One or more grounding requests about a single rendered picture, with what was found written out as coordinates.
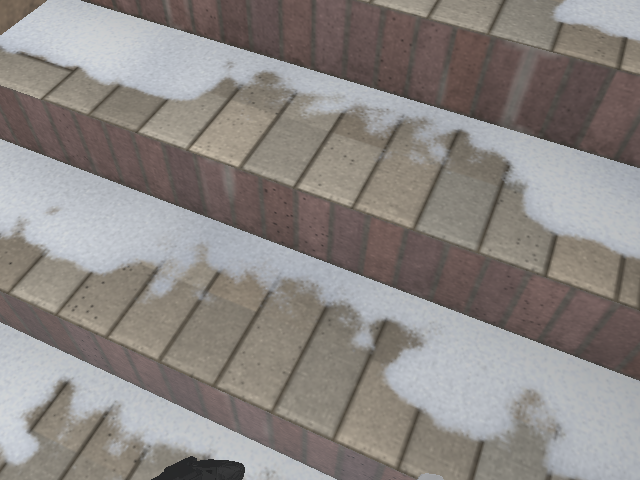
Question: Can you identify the left robot hand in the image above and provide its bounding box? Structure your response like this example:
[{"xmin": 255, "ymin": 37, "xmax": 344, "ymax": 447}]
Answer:
[{"xmin": 151, "ymin": 456, "xmax": 245, "ymax": 480}]

